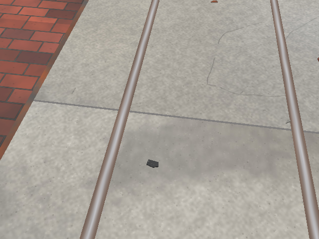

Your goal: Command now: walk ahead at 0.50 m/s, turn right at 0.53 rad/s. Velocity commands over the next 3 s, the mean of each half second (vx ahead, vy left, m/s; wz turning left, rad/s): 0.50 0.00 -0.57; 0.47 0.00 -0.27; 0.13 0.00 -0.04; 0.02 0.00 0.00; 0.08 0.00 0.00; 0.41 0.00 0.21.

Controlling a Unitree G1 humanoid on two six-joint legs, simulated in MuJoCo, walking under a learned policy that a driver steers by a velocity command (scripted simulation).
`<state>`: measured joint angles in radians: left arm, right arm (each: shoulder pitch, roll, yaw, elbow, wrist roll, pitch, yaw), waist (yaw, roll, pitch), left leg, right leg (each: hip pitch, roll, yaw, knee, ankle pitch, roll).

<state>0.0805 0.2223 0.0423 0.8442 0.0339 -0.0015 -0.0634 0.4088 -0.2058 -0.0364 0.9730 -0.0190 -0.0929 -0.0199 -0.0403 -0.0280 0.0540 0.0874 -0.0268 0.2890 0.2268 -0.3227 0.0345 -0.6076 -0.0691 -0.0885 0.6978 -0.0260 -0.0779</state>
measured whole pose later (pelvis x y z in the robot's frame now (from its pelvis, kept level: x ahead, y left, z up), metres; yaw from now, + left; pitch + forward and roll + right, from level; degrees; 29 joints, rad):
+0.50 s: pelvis +0.27 -0.04 +0.01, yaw -18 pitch +1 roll +0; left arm 0.40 0.27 0.07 0.90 0.01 -0.05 0.00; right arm 0.06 -0.26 -0.04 0.76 -0.04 -0.02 0.02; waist 0.08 0.04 0.05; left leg -0.65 0.10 -0.04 0.73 -0.06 -0.05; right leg -0.02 0.15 0.13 0.28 -0.26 -0.12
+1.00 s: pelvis +0.53 -0.09 +0.01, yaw -25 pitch +1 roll +1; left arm 0.11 0.25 0.02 0.81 0.03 -0.04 -0.03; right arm 0.41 -0.22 -0.03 0.95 -0.01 -0.08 0.02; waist -0.05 -0.05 0.04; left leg -0.04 -0.05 0.06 0.24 -0.22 0.05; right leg -0.57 -0.05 0.00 0.72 -0.11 -0.02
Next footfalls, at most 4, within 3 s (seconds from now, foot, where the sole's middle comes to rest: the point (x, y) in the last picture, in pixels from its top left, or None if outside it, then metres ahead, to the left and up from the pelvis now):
0.10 right None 0.21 -0.08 -0.77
0.64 left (159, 217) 0.56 0.00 -0.77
1.10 right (218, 188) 0.68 -0.27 -0.77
1.44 left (170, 186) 0.70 -0.05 -0.77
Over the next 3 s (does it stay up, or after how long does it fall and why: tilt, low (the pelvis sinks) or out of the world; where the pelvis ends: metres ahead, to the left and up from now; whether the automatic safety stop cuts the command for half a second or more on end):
stays up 0.87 -0.28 -0.01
